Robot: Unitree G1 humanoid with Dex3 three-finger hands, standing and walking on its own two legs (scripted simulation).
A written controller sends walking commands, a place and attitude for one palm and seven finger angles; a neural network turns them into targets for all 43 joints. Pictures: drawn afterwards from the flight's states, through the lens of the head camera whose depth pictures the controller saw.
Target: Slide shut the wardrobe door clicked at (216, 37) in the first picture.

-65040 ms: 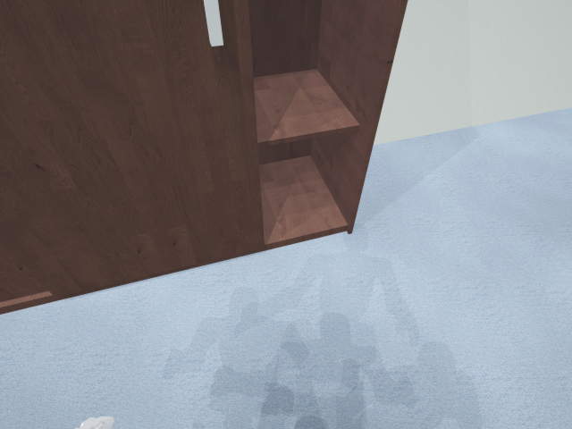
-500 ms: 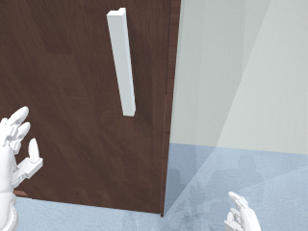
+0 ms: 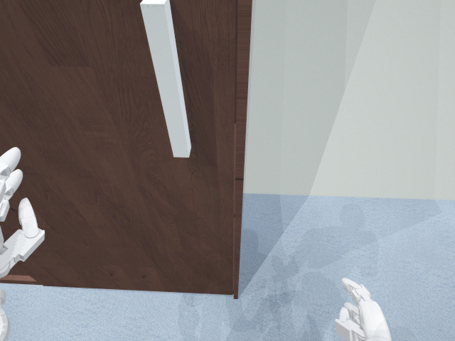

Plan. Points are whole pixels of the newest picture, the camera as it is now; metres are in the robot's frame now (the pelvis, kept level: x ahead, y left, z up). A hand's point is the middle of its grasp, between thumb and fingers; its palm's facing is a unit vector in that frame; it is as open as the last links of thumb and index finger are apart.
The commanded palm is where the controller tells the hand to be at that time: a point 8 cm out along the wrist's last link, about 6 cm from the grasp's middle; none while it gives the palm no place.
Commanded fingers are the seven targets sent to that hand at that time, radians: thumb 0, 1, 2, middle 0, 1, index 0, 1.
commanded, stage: step back with the hand held close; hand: left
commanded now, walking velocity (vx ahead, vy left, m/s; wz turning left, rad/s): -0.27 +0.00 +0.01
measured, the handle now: (174, 85) +0.41 +0.12 +0.26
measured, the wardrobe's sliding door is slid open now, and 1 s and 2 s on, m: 0.00 0.00 0.00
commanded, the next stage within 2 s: stop stepping back and stand still in 0.92 s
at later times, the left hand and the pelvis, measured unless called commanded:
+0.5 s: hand out of the picture +0.11 +0.28 +0.16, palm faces +0.48 -0.75 -0.45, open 7.4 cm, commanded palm +0.05 +0.32 +0.17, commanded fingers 0.00 0.90 0.90 -0.20 -0.30 -0.20 -0.30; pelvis -0.08 +0.01 -0.02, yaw +1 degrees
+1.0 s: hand out of the picture +0.04 +0.30 +0.16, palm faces +0.43 -0.79 -0.43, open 7.4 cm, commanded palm -0.04 +0.33 +0.17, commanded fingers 0.00 0.90 0.90 -0.20 -0.30 -0.20 -0.30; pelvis -0.17 +0.03 -0.02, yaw +1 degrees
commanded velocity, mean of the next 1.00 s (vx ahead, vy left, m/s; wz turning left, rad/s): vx -0.33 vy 0.00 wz -0.01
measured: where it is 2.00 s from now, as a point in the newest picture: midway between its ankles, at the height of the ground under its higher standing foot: outside the picture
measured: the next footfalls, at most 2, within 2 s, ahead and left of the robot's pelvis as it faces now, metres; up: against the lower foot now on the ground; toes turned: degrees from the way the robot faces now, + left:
right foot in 0.78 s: -0.11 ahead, -0.11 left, +0.00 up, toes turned +5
left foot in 0.96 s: -0.07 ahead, +0.12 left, +0.00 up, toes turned +2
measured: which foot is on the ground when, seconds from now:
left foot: down 0.00-0.78, up 0.80-0.94, down 0.96-1.00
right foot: down 0.00-0.60, up 0.62-0.76, down 0.78-0.96, up 0.98-1.00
